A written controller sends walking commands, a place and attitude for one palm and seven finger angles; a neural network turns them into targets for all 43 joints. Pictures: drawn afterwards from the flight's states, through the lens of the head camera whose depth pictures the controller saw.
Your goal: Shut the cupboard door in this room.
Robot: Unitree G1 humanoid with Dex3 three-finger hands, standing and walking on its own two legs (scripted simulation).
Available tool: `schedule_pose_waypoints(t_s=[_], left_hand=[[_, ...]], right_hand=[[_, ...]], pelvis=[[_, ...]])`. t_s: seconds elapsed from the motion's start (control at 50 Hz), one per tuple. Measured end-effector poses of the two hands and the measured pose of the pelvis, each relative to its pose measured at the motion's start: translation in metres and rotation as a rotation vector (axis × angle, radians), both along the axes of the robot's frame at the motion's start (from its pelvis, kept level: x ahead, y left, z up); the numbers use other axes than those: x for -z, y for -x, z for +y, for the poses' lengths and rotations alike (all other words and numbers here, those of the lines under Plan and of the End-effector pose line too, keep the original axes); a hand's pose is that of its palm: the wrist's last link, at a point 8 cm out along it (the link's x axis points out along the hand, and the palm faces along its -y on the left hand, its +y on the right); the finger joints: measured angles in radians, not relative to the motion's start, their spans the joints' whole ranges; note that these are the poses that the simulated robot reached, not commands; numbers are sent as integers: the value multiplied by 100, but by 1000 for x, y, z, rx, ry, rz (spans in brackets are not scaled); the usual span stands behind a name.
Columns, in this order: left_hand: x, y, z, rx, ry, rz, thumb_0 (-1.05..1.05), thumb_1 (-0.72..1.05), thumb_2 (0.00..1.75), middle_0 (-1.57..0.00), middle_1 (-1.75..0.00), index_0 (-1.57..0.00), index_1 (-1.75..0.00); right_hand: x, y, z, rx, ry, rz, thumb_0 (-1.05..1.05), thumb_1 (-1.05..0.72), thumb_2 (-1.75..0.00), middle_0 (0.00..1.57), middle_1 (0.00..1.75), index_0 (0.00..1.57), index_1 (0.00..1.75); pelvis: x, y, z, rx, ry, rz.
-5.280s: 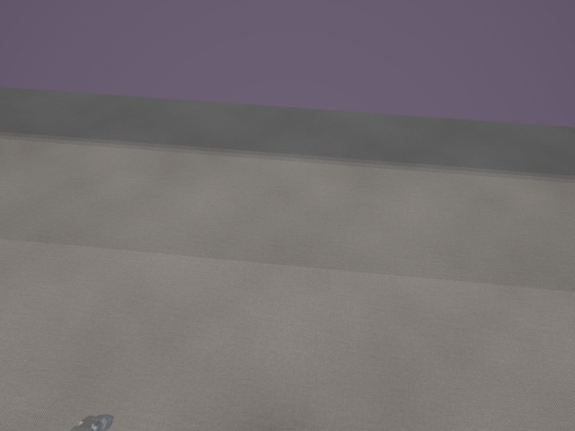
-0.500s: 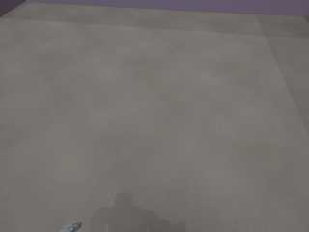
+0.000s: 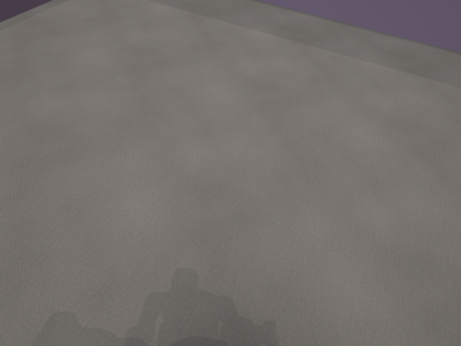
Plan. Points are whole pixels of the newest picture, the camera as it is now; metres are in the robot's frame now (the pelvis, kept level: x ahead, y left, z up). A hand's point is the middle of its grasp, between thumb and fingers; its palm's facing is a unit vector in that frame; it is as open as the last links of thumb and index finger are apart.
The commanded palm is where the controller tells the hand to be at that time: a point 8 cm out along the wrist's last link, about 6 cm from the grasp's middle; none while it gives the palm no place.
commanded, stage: turn or walk to find it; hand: left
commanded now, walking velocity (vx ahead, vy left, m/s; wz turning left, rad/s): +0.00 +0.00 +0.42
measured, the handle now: out of the picture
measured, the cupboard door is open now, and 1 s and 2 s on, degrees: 78 78 78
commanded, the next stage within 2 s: none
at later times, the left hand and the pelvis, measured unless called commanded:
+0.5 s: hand out of the picture +0.03 +0.18 -0.13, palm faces +0.23 -0.93 -0.27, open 7.4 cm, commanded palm none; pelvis -0.02 -0.03 +0.01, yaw +13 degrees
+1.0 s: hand out of the picture -0.09 +0.23 -0.16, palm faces +0.44 -0.86 -0.25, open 7.4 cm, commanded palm none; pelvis -0.05 +0.01 +0.02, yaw +24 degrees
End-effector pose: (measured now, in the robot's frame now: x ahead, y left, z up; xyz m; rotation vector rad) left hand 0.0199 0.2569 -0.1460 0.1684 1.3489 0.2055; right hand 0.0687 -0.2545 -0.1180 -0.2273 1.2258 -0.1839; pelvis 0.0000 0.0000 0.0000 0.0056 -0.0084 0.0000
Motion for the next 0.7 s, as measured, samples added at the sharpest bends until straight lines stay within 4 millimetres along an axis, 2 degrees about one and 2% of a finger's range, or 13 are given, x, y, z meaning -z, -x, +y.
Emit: schedule_pose_waypoints(t_s=[0.08, 0.2, 0.32, 0.38, 0.46, 0.56, 0.64, 0.7], left_hand=[[-9, 4, 11, -30, -2, 0, 1, 91, 89, -20, -30, -20, -30], [-24, -10, 10, -54, -18, -86, 1, 91, 90, -20, -30, -20, -30], [-36, -26, -9, -58, -47, -181, 1, 91, 90, -20, -30, -20, -30], [-38, -24, -22, -64, -71, -224, 1, 91, 89, -20, -30, -20, -30], [-44, -4, -34, -109, -71, -222, 1, 91, 89, -20, -30, -20, -30], [-41, 27, -41, -165, -57, -172, 1, 90, 89, -20, -30, -21, -30], [-32, 57, -38, -219, -36, -128, 1, 90, 89, -20, -30, -21, -30], [-21, 84, -30, -268, -20, -93, 1, 90, 89, -20, -30, -21, -30]], right_hand=[[-8, -9, 17, -35, -6, -25, 1, -91, -90, 20, 30, 20, 30], [-6, -14, 26, -78, -41, -23, 1, -91, -90, 20, 30, 20, 30], [9, -9, 12, -92, -77, -3, 1, -90, -90, 20, 30, 20, 30], [22, -7, -2, -100, -92, 10, 1, -91, -90, 20, 30, 20, 30], [21, -6, -15, -131, -84, 51, 1, -91, -90, 20, 30, 20, 30], [15, -8, -20, -173, -65, 79, 1, -91, -90, 20, 30, 20, 30], [10, -15, -11, -224, -41, 97, 1, -91, -90, 20, 30, 20, 30], [7, -27, 4, -276, -21, 82, 1, -91, -90, 20, 30, 19, 30]], pelvis=[[-9, 2, 6, -28, 17, 1], [-15, 6, 4, -77, 18, 5], [-10, 11, -13, -126, 1, 6], [-3, 15, -24, -156, -4, 2], [-8, 18, -30, -203, -11, -8], [-12, 21, -31, -255, -20, -12], [-12, 26, -26, -293, -20, -8], [-8, 31, -17, -322, -12, -5]])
